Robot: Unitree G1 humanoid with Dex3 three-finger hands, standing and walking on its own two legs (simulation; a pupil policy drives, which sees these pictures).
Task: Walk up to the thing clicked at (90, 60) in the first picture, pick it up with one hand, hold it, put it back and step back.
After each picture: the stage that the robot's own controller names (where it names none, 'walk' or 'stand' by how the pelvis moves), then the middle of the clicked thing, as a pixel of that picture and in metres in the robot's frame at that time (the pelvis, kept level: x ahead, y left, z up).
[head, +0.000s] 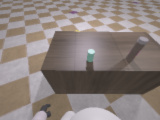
stand; (90, 55) +0.60 +0.02 -0.05
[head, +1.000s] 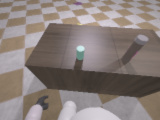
rise first; (80, 53) +0.54 +0.12 -0.02
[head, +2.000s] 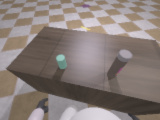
stand; (61, 62) +0.42 +0.26 -0.02
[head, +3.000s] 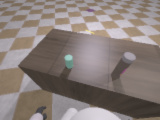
stand; (69, 61) +0.47 +0.21 -0.05
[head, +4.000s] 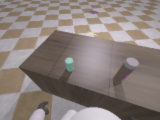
stand; (69, 64) +0.44 +0.20 -0.05
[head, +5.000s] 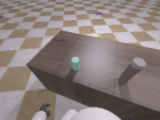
stand; (75, 63) +0.46 +0.15 -0.05
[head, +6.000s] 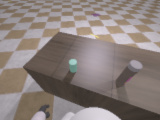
stand; (73, 66) +0.45 +0.16 -0.06
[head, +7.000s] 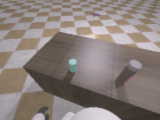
stand; (73, 65) +0.45 +0.17 -0.06
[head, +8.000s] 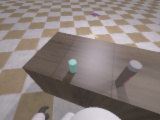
stand; (72, 66) +0.45 +0.17 -0.06
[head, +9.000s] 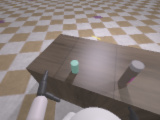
rise first; (74, 67) +0.44 +0.17 -0.05
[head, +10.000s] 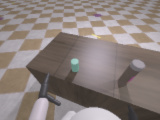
go down; (75, 65) +0.45 +0.17 -0.05
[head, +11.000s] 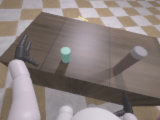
go down; (65, 55) +0.47 +0.15 +0.00
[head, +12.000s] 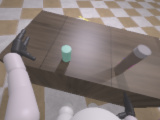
go down; (66, 54) +0.47 +0.16 +0.02
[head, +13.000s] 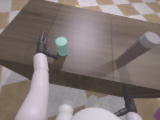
close in; (62, 47) +0.48 +0.16 +0.05
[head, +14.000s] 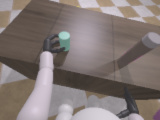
close; (64, 42) +0.51 +0.15 +0.06
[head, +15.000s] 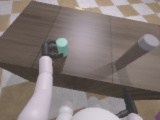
lift; (62, 47) +0.48 +0.16 +0.05
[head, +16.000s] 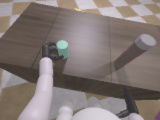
lift; (63, 50) +0.47 +0.15 +0.05
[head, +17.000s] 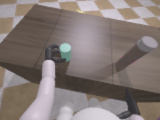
lift; (65, 53) +0.45 +0.14 +0.05
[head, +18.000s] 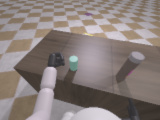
lift; (73, 63) +0.45 +0.13 +0.01
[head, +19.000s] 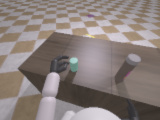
rise first; (74, 64) +0.45 +0.14 -0.02
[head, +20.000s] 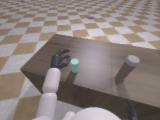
close; (74, 65) +0.46 +0.14 -0.03
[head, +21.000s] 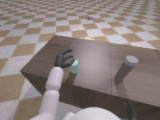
close; (74, 66) +0.46 +0.14 -0.03
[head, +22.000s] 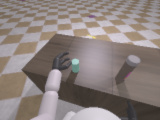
stand; (75, 65) +0.46 +0.14 -0.04
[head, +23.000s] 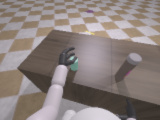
stand; (74, 63) +0.46 +0.14 -0.03
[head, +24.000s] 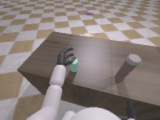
stand; (74, 65) +0.45 +0.14 -0.03
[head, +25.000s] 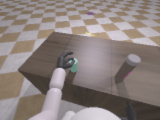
stand; (73, 65) +0.45 +0.14 -0.03
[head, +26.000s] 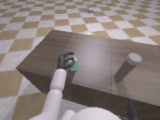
stand; (73, 64) +0.45 +0.15 -0.02
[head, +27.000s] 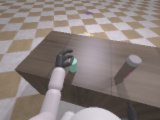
stand; (73, 65) +0.44 +0.14 -0.02
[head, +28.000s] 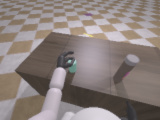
close; (72, 65) +0.44 +0.15 -0.02
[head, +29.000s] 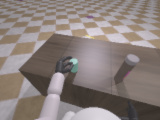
close; (74, 65) +0.45 +0.14 -0.02
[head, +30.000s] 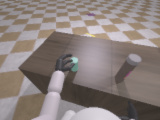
close; (74, 64) +0.46 +0.14 -0.02
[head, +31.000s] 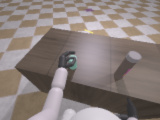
stand; (72, 62) +0.46 +0.14 -0.02
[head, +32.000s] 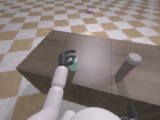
stand; (73, 64) +0.45 +0.14 -0.02
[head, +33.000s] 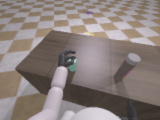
stand; (72, 64) +0.45 +0.15 -0.02
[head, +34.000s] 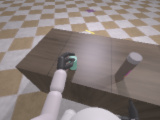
stand; (73, 63) +0.45 +0.15 -0.02
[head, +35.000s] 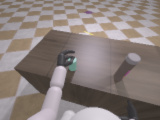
stand; (72, 64) +0.45 +0.15 -0.02
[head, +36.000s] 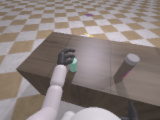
stand; (73, 64) +0.45 +0.15 -0.02
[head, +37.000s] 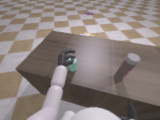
stand; (72, 64) +0.45 +0.15 -0.02
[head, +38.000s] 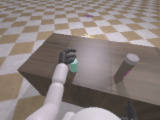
stand; (73, 65) +0.46 +0.14 -0.02
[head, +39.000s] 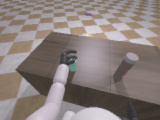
stand; (72, 64) +0.46 +0.15 -0.02
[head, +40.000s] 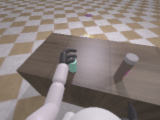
stand; (72, 65) +0.45 +0.15 -0.02
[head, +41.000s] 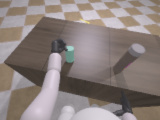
lower; (69, 54) +0.49 +0.14 +0.00
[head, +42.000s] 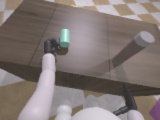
lower; (64, 38) +0.58 +0.14 +0.03
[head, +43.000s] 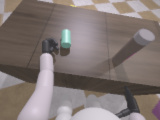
lower; (66, 38) +0.57 +0.13 +0.03
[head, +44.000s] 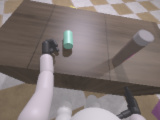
lower; (68, 39) +0.57 +0.11 +0.03
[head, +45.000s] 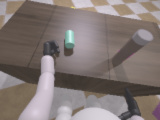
lower; (69, 39) +0.57 +0.11 +0.04
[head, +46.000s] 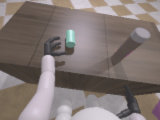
withdraw; (70, 38) +0.59 +0.10 +0.04
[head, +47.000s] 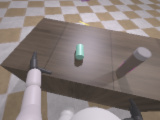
sink last; (79, 51) +0.54 +0.08 -0.01
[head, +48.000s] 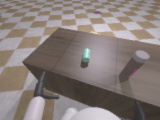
stand; (86, 55) +0.57 +0.08 -0.02
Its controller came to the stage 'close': yes
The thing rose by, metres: 0.01
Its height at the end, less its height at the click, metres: -0.02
